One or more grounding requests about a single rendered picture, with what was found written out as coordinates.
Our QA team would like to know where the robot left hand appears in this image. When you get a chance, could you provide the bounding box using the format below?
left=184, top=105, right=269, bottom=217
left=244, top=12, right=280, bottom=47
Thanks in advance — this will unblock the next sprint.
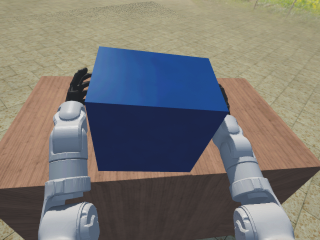
left=65, top=67, right=92, bottom=106

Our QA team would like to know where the pedestal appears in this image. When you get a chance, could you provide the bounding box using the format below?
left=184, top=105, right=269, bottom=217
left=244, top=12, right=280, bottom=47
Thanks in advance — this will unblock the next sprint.
left=0, top=76, right=320, bottom=240

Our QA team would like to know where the robot left upper arm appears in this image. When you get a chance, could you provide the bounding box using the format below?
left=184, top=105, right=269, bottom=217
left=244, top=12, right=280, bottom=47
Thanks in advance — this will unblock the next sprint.
left=39, top=201, right=100, bottom=240

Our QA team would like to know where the carton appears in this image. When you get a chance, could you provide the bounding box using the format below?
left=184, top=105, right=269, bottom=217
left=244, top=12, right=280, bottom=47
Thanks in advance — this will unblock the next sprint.
left=84, top=46, right=229, bottom=172

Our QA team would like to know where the robot right hand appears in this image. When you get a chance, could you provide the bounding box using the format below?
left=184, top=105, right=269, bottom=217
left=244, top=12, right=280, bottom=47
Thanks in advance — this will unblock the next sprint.
left=219, top=84, right=231, bottom=115

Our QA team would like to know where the robot right upper arm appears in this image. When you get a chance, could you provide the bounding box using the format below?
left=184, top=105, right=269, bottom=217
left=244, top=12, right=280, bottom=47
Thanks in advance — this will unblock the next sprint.
left=233, top=202, right=295, bottom=240

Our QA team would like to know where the right robot forearm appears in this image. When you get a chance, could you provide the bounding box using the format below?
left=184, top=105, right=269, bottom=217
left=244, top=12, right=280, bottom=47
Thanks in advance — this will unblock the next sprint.
left=212, top=114, right=295, bottom=238

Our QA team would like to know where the left robot forearm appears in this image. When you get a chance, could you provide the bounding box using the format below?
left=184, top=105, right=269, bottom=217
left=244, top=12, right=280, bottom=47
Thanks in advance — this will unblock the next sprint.
left=38, top=101, right=91, bottom=240

